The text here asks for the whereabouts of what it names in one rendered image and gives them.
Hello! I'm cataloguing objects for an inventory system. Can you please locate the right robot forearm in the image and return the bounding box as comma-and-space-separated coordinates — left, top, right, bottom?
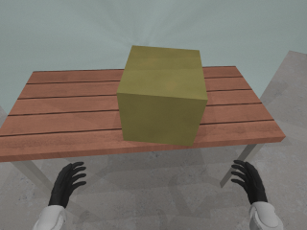
248, 201, 284, 230

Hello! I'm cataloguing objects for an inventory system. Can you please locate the table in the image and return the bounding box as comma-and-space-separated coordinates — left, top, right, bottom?
0, 66, 286, 198

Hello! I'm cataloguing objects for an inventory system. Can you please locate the carton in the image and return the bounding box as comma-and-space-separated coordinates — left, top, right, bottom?
116, 45, 208, 147

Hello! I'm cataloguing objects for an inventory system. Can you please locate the right robot hand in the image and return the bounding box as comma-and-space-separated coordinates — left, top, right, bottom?
231, 160, 268, 205

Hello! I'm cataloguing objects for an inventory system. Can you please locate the left robot hand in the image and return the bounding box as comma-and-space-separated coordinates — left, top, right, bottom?
48, 161, 86, 209

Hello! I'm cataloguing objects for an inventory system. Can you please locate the left robot forearm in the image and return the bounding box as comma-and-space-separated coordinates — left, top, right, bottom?
32, 205, 67, 230

